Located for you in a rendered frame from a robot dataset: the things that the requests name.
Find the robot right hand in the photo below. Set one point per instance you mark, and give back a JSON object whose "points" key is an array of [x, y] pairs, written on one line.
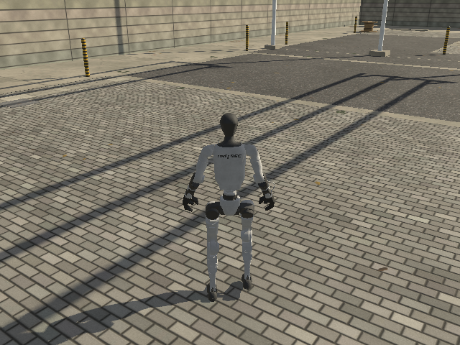
{"points": [[267, 200]]}

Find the robot right upper arm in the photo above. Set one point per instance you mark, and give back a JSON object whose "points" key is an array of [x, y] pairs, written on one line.
{"points": [[252, 151]]}

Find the right robot forearm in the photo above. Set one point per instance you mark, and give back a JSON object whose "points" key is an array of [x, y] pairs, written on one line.
{"points": [[265, 188]]}

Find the robot left upper arm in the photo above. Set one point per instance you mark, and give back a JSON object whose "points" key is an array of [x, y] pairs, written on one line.
{"points": [[206, 152]]}

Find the left robot forearm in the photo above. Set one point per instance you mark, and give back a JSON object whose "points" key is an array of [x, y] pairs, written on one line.
{"points": [[191, 188]]}

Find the right robot foot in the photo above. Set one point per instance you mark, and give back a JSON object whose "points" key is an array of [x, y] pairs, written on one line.
{"points": [[247, 284]]}

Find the robot left hand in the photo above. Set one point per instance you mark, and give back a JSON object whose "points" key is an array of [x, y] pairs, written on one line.
{"points": [[187, 201]]}

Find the left robot thigh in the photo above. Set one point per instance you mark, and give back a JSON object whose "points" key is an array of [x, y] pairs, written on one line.
{"points": [[212, 224]]}

